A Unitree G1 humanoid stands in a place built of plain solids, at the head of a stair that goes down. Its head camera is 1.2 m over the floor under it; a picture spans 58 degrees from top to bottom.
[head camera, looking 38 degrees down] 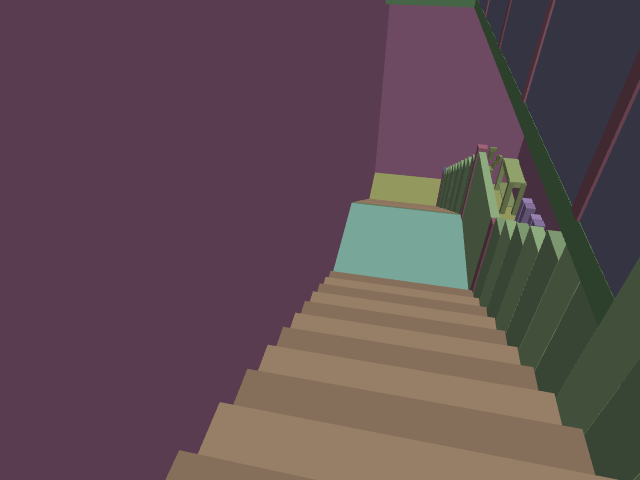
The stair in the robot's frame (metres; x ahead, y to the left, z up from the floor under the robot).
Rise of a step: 0.17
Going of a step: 0.28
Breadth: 1.44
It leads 12 degrees to the right of straight ahead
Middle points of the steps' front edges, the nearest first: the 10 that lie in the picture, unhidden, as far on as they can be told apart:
0.80 -0.31 -0.33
1.07 -0.37 -0.50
1.34 -0.42 -0.67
1.61 -0.48 -0.83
1.87 -0.54 -1.00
2.14 -0.59 -1.17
2.41 -0.65 -1.33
2.68 -0.70 -1.50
2.95 -0.76 -1.67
3.22 -0.81 -1.84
